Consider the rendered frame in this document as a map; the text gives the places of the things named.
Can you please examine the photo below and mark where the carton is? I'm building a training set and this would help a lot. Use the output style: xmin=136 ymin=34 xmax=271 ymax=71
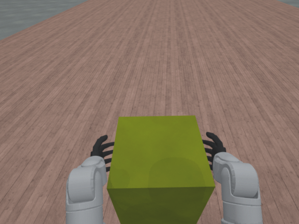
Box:
xmin=107 ymin=115 xmax=215 ymax=224

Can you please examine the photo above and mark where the left robot forearm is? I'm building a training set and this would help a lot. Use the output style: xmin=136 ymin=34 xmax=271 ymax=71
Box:
xmin=65 ymin=156 xmax=107 ymax=224

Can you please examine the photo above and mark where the left robot hand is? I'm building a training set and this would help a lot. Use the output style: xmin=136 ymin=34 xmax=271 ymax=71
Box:
xmin=91 ymin=135 xmax=114 ymax=172

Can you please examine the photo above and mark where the right robot hand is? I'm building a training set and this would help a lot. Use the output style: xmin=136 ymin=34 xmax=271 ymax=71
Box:
xmin=202 ymin=132 xmax=226 ymax=170

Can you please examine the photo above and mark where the right robot forearm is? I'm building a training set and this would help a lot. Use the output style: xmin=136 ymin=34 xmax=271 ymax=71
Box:
xmin=213 ymin=152 xmax=263 ymax=224

